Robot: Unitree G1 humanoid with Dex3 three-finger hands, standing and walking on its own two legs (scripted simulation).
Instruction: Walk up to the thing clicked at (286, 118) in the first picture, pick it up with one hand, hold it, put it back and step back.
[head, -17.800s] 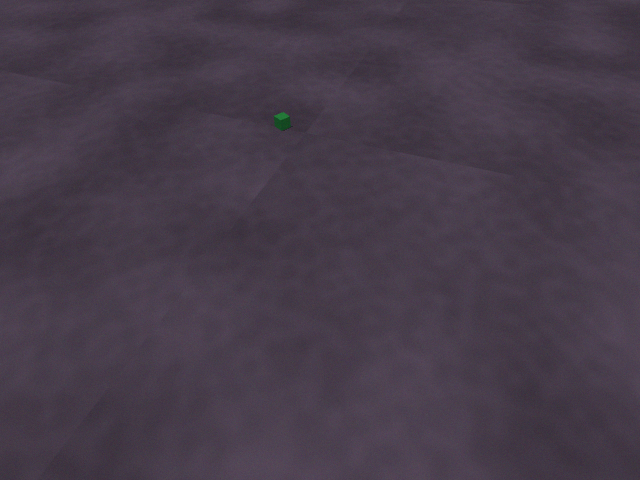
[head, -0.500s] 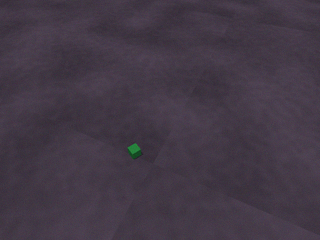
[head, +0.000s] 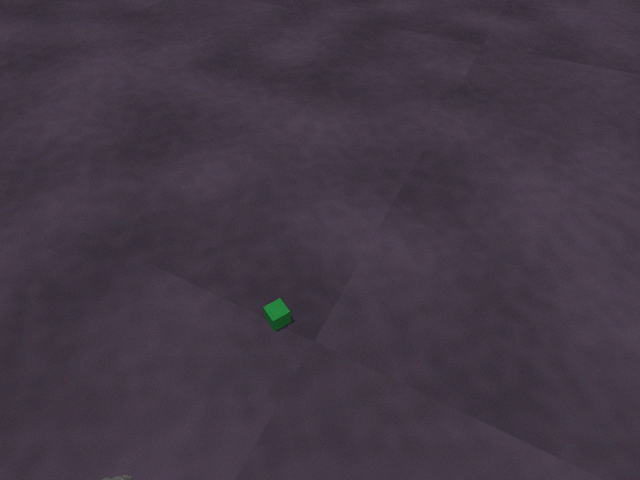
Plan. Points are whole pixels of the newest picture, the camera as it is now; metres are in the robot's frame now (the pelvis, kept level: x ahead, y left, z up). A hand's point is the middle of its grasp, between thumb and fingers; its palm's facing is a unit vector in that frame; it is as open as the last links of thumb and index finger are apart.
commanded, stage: walk up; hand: left
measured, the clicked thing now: (277, 314) +0.81 +0.17 -0.74
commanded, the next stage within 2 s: stand in 0.22 s
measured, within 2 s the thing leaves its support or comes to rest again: neither
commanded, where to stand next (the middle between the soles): +0.36 -0.04 m, yaw -3 degrees
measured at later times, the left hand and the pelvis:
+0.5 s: hand out of the picture +0.06 +0.25 -0.15, palm faces -0.02 -0.94 -0.34, open 7.4 cm; pelvis -0.02 +0.00 +0.01, yaw +0 degrees
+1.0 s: hand out of the picture +0.05 +0.24 -0.15, palm faces -0.04 -0.94 -0.34, open 7.4 cm; pelvis -0.03 -0.01 +0.01, yaw +0 degrees
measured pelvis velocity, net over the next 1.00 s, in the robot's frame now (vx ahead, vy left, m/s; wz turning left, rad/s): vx -0.03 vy -0.01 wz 0.00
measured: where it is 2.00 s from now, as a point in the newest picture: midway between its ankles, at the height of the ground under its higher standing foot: outside the picture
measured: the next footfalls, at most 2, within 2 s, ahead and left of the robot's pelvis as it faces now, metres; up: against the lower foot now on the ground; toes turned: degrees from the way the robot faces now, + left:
right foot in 1.88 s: +0.32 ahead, -0.18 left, +0.00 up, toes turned -4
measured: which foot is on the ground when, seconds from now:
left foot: down 0.00-1.00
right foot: down 0.00-1.00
